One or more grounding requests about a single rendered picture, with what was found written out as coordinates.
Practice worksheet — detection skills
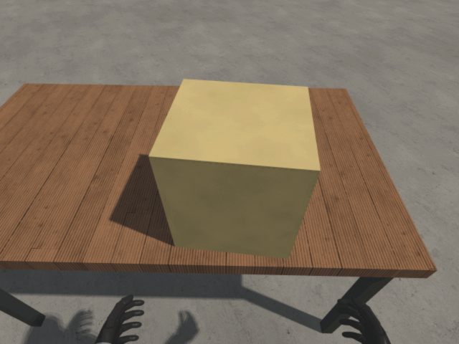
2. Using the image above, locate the carton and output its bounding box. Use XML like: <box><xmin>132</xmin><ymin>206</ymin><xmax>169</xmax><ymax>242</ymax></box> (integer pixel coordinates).
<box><xmin>148</xmin><ymin>79</ymin><xmax>321</xmax><ymax>259</ymax></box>

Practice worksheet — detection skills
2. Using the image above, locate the left robot hand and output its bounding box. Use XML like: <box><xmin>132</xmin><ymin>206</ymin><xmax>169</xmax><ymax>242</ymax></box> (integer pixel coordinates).
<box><xmin>95</xmin><ymin>295</ymin><xmax>144</xmax><ymax>344</ymax></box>

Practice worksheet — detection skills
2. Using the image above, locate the right robot hand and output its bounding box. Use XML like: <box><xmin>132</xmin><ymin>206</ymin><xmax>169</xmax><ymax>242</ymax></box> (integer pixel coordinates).
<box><xmin>337</xmin><ymin>297</ymin><xmax>391</xmax><ymax>344</ymax></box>

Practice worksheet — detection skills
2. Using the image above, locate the table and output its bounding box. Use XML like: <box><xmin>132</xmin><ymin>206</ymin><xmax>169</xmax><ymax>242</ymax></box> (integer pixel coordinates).
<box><xmin>0</xmin><ymin>83</ymin><xmax>437</xmax><ymax>333</ymax></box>

